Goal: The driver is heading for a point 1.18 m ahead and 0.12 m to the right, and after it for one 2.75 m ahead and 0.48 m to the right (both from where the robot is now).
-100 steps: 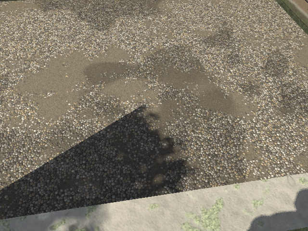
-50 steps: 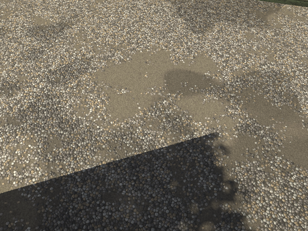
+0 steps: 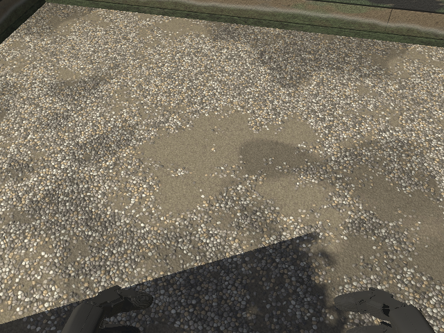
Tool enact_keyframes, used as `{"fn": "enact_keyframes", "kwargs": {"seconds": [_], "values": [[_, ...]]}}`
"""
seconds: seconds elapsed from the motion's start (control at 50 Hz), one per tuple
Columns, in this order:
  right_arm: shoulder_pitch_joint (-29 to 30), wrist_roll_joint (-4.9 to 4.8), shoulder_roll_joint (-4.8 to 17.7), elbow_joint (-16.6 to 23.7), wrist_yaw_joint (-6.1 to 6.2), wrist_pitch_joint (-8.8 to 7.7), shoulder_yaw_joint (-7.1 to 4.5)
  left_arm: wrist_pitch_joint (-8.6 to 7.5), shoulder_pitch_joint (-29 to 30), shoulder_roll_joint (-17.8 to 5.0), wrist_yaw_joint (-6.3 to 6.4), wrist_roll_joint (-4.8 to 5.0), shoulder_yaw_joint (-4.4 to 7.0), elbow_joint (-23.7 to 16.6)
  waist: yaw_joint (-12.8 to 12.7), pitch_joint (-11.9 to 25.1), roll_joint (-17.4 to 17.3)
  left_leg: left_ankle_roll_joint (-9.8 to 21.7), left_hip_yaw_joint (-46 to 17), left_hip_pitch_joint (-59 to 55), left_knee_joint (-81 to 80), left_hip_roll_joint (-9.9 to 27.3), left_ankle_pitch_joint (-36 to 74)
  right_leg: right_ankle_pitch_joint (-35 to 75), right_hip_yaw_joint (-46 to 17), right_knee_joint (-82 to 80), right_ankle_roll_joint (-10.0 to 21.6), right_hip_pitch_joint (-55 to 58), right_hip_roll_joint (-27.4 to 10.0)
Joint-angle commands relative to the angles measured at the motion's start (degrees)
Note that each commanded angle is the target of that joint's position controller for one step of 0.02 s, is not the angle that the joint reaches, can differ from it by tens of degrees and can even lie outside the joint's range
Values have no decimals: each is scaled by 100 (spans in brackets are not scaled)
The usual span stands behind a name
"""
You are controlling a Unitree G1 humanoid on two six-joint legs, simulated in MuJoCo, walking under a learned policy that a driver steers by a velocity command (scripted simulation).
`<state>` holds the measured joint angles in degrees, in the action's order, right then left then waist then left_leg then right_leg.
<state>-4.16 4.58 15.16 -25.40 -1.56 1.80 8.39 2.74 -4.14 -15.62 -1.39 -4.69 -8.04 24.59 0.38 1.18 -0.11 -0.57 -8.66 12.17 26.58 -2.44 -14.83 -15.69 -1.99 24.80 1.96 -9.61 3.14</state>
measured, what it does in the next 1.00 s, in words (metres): stands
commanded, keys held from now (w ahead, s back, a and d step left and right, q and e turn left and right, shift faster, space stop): w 1.00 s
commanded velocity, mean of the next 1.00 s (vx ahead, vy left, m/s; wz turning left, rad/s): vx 0.50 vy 0.00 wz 0.00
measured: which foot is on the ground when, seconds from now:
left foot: down 0.00-1.00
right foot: down 0.00-1.00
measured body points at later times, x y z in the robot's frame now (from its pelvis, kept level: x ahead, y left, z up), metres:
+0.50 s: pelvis +0.00 +0.00 +0.00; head -0.01 +0.00 +0.45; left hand +0.22 +0.19 -0.04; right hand +0.22 -0.20 -0.04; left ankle -0.01 +0.13 -0.74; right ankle -0.03 -0.10 -0.74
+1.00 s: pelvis +0.00 -0.01 +0.01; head +0.00 -0.01 +0.46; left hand +0.22 +0.19 -0.05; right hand +0.21 -0.21 -0.05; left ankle -0.01 +0.13 -0.74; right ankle -0.03 -0.10 -0.74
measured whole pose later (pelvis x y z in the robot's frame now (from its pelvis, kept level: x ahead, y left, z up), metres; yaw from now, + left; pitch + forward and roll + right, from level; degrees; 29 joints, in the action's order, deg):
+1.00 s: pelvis +0.00 -0.01 +0.01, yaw -1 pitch +0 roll +0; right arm -6.4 4.9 14.3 -27.1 -0.7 2.1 8.5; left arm 3.2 -5.9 -14.6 -0.8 -4.9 -8.4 27.1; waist 0.1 1.1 -0.2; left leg -1.2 -7.9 9.8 21.6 -1.4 -12.1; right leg -13.0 -2.9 20.5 2.3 -7.6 3.5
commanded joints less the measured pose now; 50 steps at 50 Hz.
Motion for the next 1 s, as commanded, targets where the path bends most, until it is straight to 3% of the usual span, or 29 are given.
{"fn": "enact_keyframes", "kwargs": {"seconds": [0.02, 0.42, 0.54, 0.68, 0.92, 1.0], "values": [[571, 1, 502, 576, 28, -103, -189, -106, 573, -523, 22, 2, 196, -582, -2, 666, -30, 191, -395, 198, -292, 591, 1582, 1550, -714, -234, 82, 656, -746], [440, 11, 437, 499, 70, -78, -170, -93, 479, -453, 40, -7, 169, -488, -8, 576, -15, 172, -367, 111, -495, 614, 1455, 1360, -767, -425, 97, 608, -725], [380, 21, 421, 430, 23, -111, -161, -13, 409, -438, 47, -25, 177, -433, -39, 518, -23, 194, -354, 98, -619, 617, 1434, 1242, -784, -525, 110, 651, -717], [327, 18, 415, 417, 100, -76, -169, -83, 394, -429, 64, -6, 164, -390, -7, 576, 20, 164, -334, -4, -592, 617, 1536, 1536, -785, -516, 107, 672, -707], [267, 46, 392, 379, 71, -90, -158, -6, 319, -403, 73, -36, 156, -316, -44, 507, -59, 168, -317, 13, -732, 616, 1518, 1450, -808, -613, 115, 762, -695], [260, 26, 397, 395, 117, -62, -166, -66, 348, -419, 72, -19, 152, -307, -16, 533, 2, 142, -316, -42, -688, 619, 1566, 1634, -809, -601, 103, 737, -691]]}}
Velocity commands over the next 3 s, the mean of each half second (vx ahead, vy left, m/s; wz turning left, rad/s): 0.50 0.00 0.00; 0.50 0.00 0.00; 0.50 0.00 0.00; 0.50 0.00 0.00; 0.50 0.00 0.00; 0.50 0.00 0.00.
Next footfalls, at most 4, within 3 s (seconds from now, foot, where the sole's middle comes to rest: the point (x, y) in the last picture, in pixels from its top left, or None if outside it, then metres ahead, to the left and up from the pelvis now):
none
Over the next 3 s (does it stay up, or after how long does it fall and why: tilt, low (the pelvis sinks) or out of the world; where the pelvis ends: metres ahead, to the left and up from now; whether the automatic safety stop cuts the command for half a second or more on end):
stays up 0.00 0.00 0.01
